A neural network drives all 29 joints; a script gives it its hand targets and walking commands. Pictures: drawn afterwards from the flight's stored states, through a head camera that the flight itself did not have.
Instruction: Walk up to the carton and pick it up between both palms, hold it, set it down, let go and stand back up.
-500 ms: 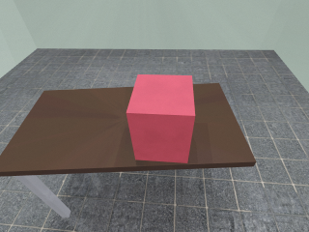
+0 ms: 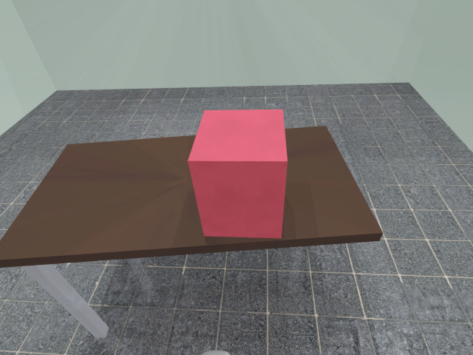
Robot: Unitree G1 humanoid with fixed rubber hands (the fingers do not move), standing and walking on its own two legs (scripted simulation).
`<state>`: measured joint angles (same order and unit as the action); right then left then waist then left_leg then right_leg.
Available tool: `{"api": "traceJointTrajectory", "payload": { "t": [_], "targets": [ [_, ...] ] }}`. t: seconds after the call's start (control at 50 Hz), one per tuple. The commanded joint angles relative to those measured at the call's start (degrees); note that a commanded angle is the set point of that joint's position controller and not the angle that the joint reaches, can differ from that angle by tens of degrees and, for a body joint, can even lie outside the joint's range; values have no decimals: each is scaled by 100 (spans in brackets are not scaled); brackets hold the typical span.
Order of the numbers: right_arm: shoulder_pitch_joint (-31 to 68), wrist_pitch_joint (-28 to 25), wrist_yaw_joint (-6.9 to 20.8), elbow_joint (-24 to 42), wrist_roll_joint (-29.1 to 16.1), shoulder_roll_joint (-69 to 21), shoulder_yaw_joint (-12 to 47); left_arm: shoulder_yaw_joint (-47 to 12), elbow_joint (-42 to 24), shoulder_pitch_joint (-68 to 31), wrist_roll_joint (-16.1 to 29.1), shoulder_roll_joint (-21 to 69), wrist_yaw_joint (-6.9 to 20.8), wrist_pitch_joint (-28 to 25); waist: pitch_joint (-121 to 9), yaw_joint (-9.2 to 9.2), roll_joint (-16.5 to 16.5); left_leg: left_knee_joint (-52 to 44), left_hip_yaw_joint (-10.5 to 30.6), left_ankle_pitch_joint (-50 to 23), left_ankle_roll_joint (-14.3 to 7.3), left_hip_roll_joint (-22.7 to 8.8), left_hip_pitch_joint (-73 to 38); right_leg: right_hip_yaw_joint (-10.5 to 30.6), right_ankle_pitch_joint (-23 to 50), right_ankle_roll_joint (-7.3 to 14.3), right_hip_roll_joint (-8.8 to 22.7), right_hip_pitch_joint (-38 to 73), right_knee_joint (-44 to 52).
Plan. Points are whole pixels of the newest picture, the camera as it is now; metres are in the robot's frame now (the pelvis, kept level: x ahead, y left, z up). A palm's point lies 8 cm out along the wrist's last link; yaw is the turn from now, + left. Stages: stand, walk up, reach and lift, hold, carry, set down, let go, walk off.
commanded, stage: stand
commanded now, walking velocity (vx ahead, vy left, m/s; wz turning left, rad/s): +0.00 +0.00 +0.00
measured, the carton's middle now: (242, 174) +0.55 +0.04 +0.00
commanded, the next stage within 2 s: none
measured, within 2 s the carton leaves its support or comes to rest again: neither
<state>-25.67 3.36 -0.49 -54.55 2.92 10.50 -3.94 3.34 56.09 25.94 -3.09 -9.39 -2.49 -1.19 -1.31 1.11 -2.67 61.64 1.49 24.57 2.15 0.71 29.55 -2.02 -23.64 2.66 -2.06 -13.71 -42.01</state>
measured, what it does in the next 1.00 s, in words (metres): walks ahead: left foot, then right foot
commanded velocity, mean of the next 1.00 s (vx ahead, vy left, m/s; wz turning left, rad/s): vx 0.00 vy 0.00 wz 0.00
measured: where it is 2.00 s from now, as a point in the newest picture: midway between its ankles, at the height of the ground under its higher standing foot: outside the picture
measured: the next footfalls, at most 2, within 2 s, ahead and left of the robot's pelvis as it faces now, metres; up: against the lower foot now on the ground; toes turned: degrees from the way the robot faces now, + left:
left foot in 0.22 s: +0.11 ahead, +0.17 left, +0.00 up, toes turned +6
right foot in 0.50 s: +0.18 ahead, -0.10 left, +0.00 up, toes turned +1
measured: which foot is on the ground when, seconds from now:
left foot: up 0.00-0.20, down 0.22-0.52, up 0.54-0.70, down 0.72-1.00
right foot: down 0.00-0.22, up 0.24-0.48, down 0.50-1.00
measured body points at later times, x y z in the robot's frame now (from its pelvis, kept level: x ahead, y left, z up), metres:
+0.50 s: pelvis +0.07 +0.02 -0.01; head +0.08 +0.01 +0.44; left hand +0.10 +0.29 -0.14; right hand +0.09 -0.23 -0.16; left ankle +0.07 +0.16 -0.71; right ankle +0.14 -0.09 -0.72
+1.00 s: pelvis +0.16 +0.03 +0.01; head +0.20 +0.03 +0.46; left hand +0.23 +0.29 -0.12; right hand +0.30 -0.22 -0.12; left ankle +0.14 +0.14 -0.71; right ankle +0.14 -0.10 -0.71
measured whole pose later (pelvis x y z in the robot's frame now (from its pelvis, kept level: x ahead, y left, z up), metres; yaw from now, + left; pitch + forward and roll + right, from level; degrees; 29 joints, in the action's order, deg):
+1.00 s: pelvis +0.16 +0.03 +0.01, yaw +5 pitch -1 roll -1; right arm -10.4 0.8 -1.0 -45.8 0.1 14.5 0.3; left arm 0.6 45.3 14.0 0.1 -13.6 -0.7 0.5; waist 5.0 0.3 -0.5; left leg 40.6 -3.6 23.0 -0.3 -2.6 16.7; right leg -4.5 -23.4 -0.6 2.1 -14.1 -38.4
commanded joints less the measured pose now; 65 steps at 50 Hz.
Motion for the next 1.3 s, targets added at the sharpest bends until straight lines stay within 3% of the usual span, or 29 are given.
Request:
{"api": "traceJointTrajectory", "payload": {
  "t": [0.0,0.04,0.06,0.14,0.18,0.2,0.22,0.24,0.28,0.32,0.42,0.46,0.48,0.5,0.52,0.56,0.58,0.64,0.66,0.7,0.72,0.74,0.78,0.88,0.96,1.08,1.12,1.16,1.28],
  "targets": [
    [-731,-115,108,417,102,685,-234,275,-407,-686,6,-1336,-107,-199,1854,-387,981,1124,370,-305,97,-378,561,2821,-2949,981,1975,-1539,3659],
    [-586,-163,158,602,28,625,-247,247,-302,-624,-4,-1142,-55,-212,1898,-327,991,730,342,-331,46,-475,514,2335,-2486,917,1811,-1320,3421],
    [-229,-186,110,630,-61,715,-177,217,-171,-325,94,-1012,-28,-177,1914,-111,635,219,295,-145,-5,-529,657,2029,-1987,784,1685,-834,3303],
    [46,-296,6,972,-126,491,-140,346,-43,-26,-54,-1280,89,-7,1692,106,1110,-1432,-232,139,-94,-681,-223,1546,-1330,861,1697,-637,2691],
    [-888,-411,-58,760,-131,556,-240,295,-182,-470,-32,-1288,168,118,1238,-434,519,-2432,-582,-714,-171,-329,-2616,758,-1488,536,1286,-2128,1771],
    [-1434,-478,-134,561,-81,732,-260,111,-232,-449,9,-907,213,160,1135,-672,-534,-3373,165,-606,-198,-499,-3243,229,-1420,152,700,-2624,391],
    [-1704,-504,-198,475,63,1489,-364,-39,-608,-108,54,-396,235,128,889,-637,-2098,-4931,3244,1701,-846,-2115,-2771,-277,-1363,-264,16,-3020,-1463],
    [-1545,-464,-261,476,0,1578,-387,109,-644,-30,-29,-732,237,182,938,-606,-1306,-5293,3914,2773,-1460,-2302,-2105,282,-1024,-294,203,-2709,-2309],
    [-617,-444,-345,686,-22,1588,-306,178,-718,-89,-14,-941,271,230,1303,-308,-644,-5268,3587,2918,-1733,-2304,-1507,375,-572,-393,449,-2934,-3135],
    [205,-473,-385,733,3,1494,-258,243,-814,99,-4,-1044,280,267,1155,-5,-800,-5113,2843,2349,-1607,-2148,-1096,501,-338,-396,740,-2393,-2903],
    [524,-447,-317,462,-13,1418,-100,177,-1054,-74,165,-855,325,215,1104,-55,-972,-4272,1480,905,-1402,-1823,-553,155,-103,-349,855,-1229,-1052],
    [937,-349,-259,450,-48,1454,-20,240,-847,698,190,-904,321,107,651,359,-174,-3258,654,993,-991,-1384,455,-247,872,-284,476,607,117],
    [789,-289,-202,417,-57,1149,85,231,-778,964,151,-979,269,50,488,416,522,-2393,256,1603,-649,-954,1064,-17,550,-250,321,1239,512],
    [655,-291,-163,622,-125,636,266,290,-910,953,90,-1514,198,-12,509,355,1891,-702,-405,1289,-190,-299,1455,2354,-1292,187,1700,847,1999],
    [650,-269,-204,696,-52,701,263,343,-1036,763,72,-1909,139,9,864,324,1958,115,-78,1276,-152,-115,1252,4139,-2029,616,2635,16,3297],
    [600,-187,-160,557,-10,992,159,315,-1145,-118,80,-1807,108,4,1406,40,1030,540,167,756,-137,-532,1053,3651,-2211,1001,2657,-493,3272],
    [532,-196,-132,548,-39,936,186,258,-1167,-344,76,-1702,111,-14,1236,-58,1114,439,139,664,-128,-682,761,3199,-1882,1011,2440,-482,3060],
    [477,-274,-85,607,-148,915,197,156,-1179,-755,78,-1612,109,-34,607,-76,1292,-699,-138,726,-88,-675,-178,1749,995,1010,2091,-166,2174],
    [446,-321,-85,629,-183,912,190,117,-1203,-869,80,-1599,127,-16,516,-111,1382,-1328,-271,391,-125,-593,-677,1337,1564,866,1898,-228,1896],
    [42,-444,-88,638,-235,1011,177,-6,-1226,-1169,185,-1527,186,46,429,-489,835,-3165,-189,-1622,-311,-530,-2025,564,2432,287,1472,-832,1036],
    [289,-462,-101,702,-177,1385,84,-64,-1349,-1034,288,-1216,215,62,406,-278,-114,-3452,879,-2045,-564,-1039,-1970,104,1761,-70,952,-1028,435],
    [475,-439,-80,735,-235,1674,26,-114,-1374,-748,304,-1108,206,118,407,-127,-474,-3752,1753,-1591,-1064,-1484,-1425,151,835,-229,492,-733,-13],
    [964,-406,-102,963,-296,1675,60,-139,-1358,-738,295,-1141,140,98,355,-120,-381,-3465,1548,-2984,-1338,-1608,-1366,303,1371,-239,544,-507,3],
    [1177,-350,-107,1204,-270,1263,201,17,-1425,-698,312,-1504,130,-8,-82,-78,123,-2602,60,-3414,-406,-777,-1291,626,3646,186,1085,484,907],
    [1222,-364,-91,1295,-287,1290,206,13,-1563,-881,319,-1460,113,69,-476,-147,171,-2510,-63,-4006,-487,-772,-1781,416,4240,112,1019,509,751],
    [1359,-322,-99,1367,-321,1432,141,-17,-1627,-1060,297,-1327,147,139,-525,-206,17,-2841,221,-4151,-730,-1002,-1924,251,3519,-37,834,314,411],
    [1587,-293,-90,1384,-333,1486,143,-58,-1639,-1102,311,-1248,177,162,-330,-102,-46,-3077,279,-3523,-718,-991,-1657,276,2952,-81,796,330,660],
    [1713,-283,-74,1411,-309,1374,164,-42,-1582,-1099,294,-1378,180,131,-164,-90,273,-2972,92,-3519,-617,-906,-1703,319,3215,-60,869,322,911],
    [1652,-299,-28,1339,-316,1341,162,22,-1648,-1153,314,-1480,171,76,-344,-106,397,-2812,-128,-3416,-480,-742,-1879,370,3662,120,1034,460,1035]
  ]
}}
